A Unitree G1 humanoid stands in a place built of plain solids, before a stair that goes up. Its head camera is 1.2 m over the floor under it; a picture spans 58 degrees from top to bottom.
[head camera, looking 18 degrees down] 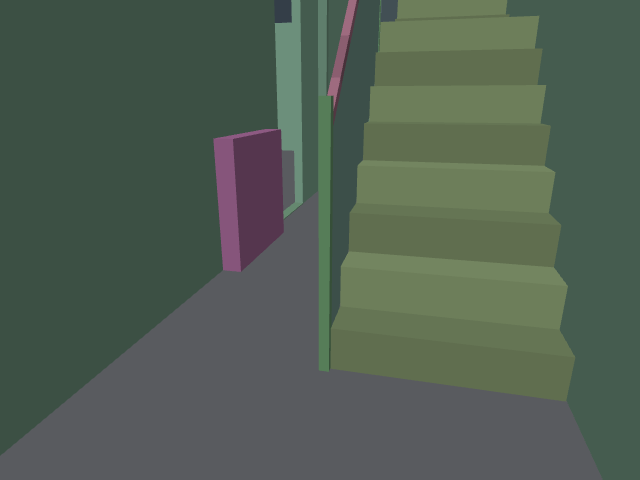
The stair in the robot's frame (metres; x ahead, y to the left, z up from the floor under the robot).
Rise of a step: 0.21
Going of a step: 0.23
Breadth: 1.01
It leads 13 degrees to the right of straight ahead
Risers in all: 8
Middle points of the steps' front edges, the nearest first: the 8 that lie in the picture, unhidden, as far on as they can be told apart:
1.63 -0.54 0.21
1.85 -0.59 0.43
2.07 -0.64 0.64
2.29 -0.70 0.85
2.51 -0.75 1.07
2.73 -0.80 1.28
2.96 -0.85 1.49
3.18 -0.91 1.71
